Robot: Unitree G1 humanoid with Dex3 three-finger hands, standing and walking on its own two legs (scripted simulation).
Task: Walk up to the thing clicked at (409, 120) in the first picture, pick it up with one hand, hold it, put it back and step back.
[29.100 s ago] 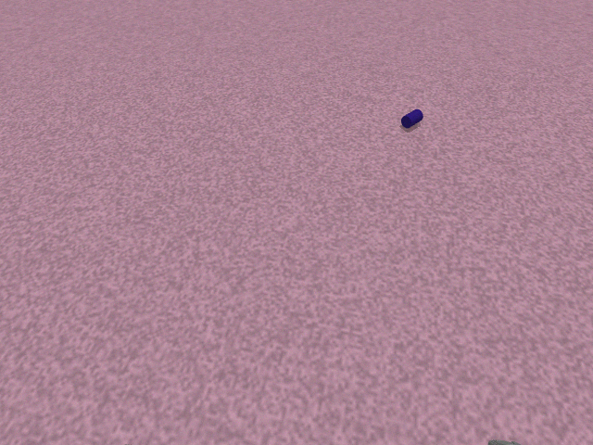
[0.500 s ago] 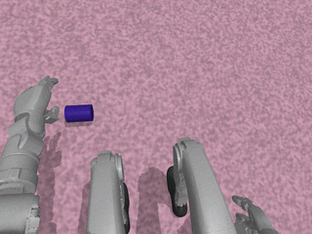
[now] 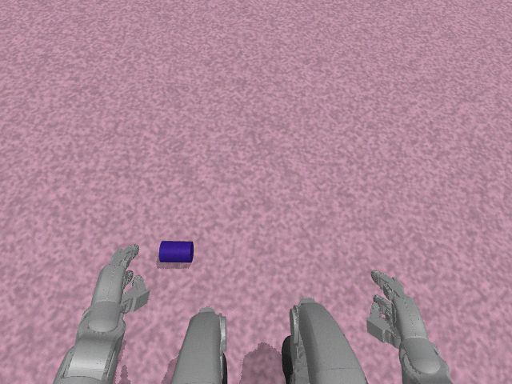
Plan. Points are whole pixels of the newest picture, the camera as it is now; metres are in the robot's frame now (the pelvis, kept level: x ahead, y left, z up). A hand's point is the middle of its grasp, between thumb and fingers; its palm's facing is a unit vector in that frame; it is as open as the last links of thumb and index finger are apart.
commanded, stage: home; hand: left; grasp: from above
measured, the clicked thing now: (176, 251) +0.50 +0.24 -0.59
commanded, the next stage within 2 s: none
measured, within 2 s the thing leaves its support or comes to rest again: neither
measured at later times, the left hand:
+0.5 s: hand (115, 320) +0.21 +0.18 +0.04, palm faces +0.07 -0.97 -0.21, open 7.4 cm
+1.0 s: hand (118, 313) +0.21 +0.18 +0.04, palm faces +0.06 -0.98 -0.21, open 7.4 cm
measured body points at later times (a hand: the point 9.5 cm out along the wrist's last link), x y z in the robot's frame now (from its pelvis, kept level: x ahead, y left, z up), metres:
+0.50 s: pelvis +0.05 +0.00 +0.09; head +0.07 +0.00 +0.54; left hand +0.20 +0.24 +0.06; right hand +0.22 -0.24 +0.03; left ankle +0.04 +0.11 -0.59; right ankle +0.07 -0.13 -0.59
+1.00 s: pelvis +0.06 +0.00 +0.09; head +0.08 +0.00 +0.54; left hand +0.21 +0.23 +0.06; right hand +0.22 -0.24 +0.02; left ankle +0.04 +0.11 -0.59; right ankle +0.07 -0.13 -0.59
